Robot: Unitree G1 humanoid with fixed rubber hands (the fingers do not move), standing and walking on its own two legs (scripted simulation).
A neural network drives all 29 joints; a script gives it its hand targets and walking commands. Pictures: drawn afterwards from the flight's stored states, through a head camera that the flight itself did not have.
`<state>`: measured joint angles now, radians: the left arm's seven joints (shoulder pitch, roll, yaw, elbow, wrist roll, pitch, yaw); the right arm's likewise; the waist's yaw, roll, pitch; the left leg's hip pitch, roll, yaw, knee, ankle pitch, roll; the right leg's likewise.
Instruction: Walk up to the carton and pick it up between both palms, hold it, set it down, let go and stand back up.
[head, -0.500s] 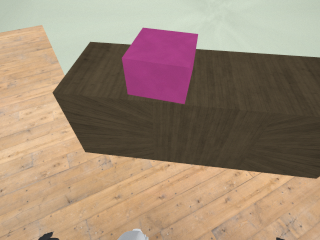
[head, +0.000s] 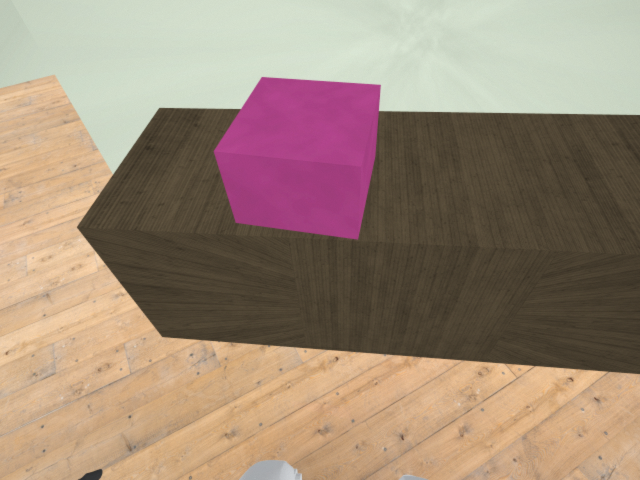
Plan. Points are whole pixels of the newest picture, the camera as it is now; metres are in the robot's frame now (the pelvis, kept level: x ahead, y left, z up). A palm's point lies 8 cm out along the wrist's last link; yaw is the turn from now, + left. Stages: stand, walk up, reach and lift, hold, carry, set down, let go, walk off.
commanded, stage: walk up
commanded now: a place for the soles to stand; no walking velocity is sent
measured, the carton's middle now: (307, 154) +0.79 +0.07 -0.07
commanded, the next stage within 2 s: none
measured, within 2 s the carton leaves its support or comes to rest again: neither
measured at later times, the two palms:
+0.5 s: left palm (69, 432) +0.19 +0.36 -0.08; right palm (549, 467) +0.17 -0.27 -0.09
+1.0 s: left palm (81, 414) +0.22 +0.37 -0.10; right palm (529, 437) +0.21 -0.26 -0.11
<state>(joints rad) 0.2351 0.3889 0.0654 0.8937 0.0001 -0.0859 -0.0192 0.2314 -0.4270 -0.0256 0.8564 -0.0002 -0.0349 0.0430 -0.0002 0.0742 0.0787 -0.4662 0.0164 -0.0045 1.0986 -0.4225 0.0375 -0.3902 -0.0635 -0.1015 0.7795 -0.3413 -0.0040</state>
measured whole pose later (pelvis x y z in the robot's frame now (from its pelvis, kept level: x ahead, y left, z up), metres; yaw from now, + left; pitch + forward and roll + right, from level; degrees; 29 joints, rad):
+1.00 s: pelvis +0.15 +0.05 -0.01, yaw -2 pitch -2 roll -1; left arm 0.23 0.38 0.07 0.90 0.00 -0.04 0.00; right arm 0.24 -0.42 -0.03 0.87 0.00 -0.04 0.02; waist 0.00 0.04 0.10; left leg -0.44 0.01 0.04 0.84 -0.38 0.03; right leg -0.41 -0.05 -0.05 0.83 -0.41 0.00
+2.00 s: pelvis +0.22 +0.13 +0.01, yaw -4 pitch -2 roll -1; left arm 0.24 0.38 0.07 0.90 0.00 -0.05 -0.01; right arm 0.24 -0.42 -0.03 0.87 0.00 -0.06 0.05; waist -0.01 0.02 0.08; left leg -0.32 0.01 0.12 0.74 -0.39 0.07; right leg -0.53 -0.02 0.03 1.11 -0.48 -0.01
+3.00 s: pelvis +0.28 +0.13 +0.00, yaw -5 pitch -1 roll +0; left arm 0.23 0.38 0.07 0.90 0.00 -0.03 0.01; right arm 0.23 -0.39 -0.03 0.88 0.00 -0.04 0.01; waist 0.00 0.02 0.06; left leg -0.41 0.01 0.04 0.84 -0.41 0.02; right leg -0.42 -0.04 -0.01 0.82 -0.39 0.03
